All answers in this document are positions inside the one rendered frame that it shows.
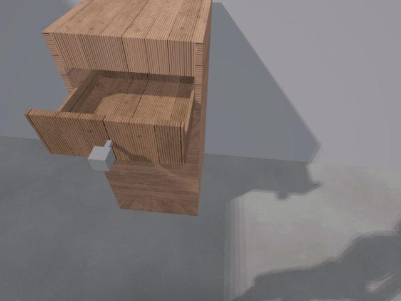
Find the cabinet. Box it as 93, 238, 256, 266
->
42, 0, 212, 216

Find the handle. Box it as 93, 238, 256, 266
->
88, 140, 115, 171

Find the drawer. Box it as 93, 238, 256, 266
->
25, 69, 195, 166

